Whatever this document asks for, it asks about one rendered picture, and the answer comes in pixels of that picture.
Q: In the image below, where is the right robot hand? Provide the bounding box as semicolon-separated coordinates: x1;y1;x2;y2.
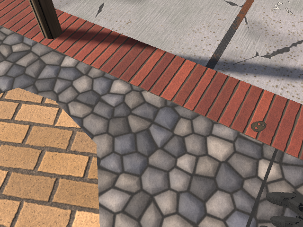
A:
259;191;303;227

